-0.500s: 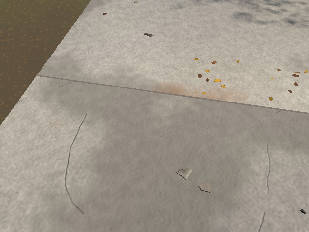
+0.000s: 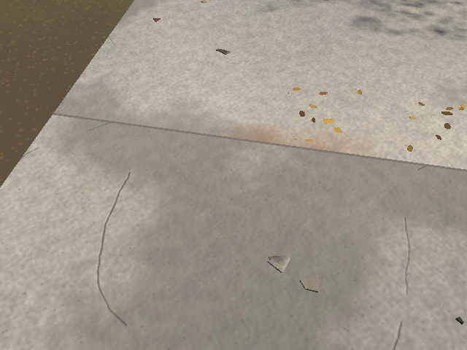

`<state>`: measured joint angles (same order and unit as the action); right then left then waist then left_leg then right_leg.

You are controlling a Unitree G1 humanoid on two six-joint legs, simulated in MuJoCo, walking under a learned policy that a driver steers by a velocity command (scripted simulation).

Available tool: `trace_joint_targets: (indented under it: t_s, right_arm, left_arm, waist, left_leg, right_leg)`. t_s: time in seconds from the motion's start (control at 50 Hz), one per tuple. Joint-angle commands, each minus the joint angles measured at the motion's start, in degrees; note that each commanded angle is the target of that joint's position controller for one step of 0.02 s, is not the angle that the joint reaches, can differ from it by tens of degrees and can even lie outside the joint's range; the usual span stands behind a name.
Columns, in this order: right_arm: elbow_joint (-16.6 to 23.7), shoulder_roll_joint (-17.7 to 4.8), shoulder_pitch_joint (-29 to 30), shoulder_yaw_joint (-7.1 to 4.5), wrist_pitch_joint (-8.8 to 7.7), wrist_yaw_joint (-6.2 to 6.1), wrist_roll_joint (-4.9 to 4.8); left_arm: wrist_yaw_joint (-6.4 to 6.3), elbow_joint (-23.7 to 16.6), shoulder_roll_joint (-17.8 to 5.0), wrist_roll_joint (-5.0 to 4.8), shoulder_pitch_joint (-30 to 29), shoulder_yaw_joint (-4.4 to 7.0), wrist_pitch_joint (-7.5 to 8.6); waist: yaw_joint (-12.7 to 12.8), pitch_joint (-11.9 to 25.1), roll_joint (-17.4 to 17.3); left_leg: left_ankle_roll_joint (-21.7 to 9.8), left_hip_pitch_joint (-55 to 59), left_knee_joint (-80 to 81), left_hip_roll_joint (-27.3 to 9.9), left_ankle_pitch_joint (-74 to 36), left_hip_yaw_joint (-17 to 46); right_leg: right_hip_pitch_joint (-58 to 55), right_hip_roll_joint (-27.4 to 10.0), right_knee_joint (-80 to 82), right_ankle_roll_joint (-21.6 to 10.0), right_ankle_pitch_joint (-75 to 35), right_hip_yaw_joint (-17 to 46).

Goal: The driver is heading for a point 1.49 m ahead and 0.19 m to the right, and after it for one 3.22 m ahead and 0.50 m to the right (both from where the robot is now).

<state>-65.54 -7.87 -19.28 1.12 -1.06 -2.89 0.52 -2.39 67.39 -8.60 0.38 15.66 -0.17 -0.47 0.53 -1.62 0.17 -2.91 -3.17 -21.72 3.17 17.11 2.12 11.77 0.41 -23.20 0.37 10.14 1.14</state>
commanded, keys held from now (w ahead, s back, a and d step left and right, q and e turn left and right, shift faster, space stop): no key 0.98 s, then w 0.02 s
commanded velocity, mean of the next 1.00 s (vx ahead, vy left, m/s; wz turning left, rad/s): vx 0.00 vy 0.00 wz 0.00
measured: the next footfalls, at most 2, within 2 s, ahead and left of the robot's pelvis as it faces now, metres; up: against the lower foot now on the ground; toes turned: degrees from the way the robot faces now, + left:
right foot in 1.32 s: +0.18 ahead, -0.13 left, +0.00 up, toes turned -4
left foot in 1.84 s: +0.55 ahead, +0.03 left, +0.00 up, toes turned +3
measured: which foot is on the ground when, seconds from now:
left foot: down 0.00-1.00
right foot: down 0.00-1.00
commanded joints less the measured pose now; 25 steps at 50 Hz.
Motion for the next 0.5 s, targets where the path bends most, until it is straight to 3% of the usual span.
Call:
trace_joint_targets:
  t_s: [0.02, 0.5]
  right_arm:
    - [0.19, -4.29, -5.14, -0.63, -0.18, -0.15, 0.00]
    - [0.40, -3.26, -7.22, -0.72, -0.43, -0.22, 0.01]
  left_arm:
    - [-0.16, -0.16, -4.13, 0.00, 3.81, 0.54, 0.13]
    - [-0.32, 0.42, -3.09, -0.07, 5.12, 0.45, 0.10]
  waist:
    - [0.02, -3.05, -0.65]
    - [-0.04, -3.59, -0.77]
  left_leg:
    - [-0.91, -6.86, 4.46, -7.40, -13.27, 5.16]
    - [-0.95, -6.27, 4.44, -7.56, -15.45, 4.96]
  right_leg:
    - [-3.38, -5.01, 1.80, -1.97, -8.35, 4.34]
    - [-3.18, -5.11, 1.18, -1.57, -8.54, 3.89]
